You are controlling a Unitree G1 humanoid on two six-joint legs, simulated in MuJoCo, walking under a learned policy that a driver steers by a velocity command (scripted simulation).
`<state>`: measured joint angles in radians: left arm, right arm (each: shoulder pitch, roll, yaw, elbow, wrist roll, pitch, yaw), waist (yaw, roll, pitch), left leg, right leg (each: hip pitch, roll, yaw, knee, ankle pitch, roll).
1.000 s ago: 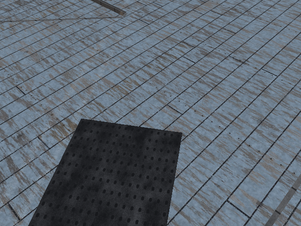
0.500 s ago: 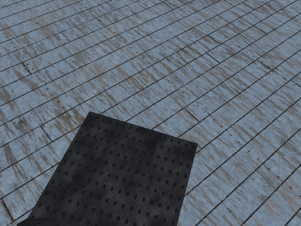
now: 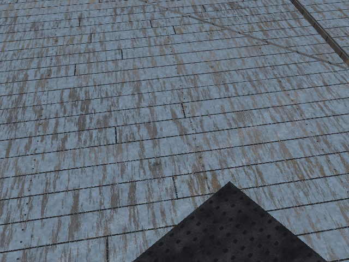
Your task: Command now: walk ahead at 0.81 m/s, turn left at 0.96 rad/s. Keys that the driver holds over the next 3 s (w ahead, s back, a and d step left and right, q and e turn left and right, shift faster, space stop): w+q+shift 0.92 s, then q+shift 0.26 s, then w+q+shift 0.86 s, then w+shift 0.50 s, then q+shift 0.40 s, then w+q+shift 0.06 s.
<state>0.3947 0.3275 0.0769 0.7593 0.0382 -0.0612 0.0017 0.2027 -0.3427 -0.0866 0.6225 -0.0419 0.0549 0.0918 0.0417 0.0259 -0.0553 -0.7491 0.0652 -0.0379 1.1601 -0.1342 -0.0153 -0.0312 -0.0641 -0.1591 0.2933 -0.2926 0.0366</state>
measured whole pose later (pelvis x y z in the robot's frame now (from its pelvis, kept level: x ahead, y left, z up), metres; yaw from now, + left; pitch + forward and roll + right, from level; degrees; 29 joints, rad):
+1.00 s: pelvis +0.76 +0.44 -0.03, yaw +57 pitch +0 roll -2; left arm 0.53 0.27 0.04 0.92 0.02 -0.09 0.01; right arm -0.10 -0.32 -0.01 0.60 -0.04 -0.01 0.10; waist 0.08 0.04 0.07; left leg -0.76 0.01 0.13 0.78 0.00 0.15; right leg 0.24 0.00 -0.32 0.25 -0.44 0.06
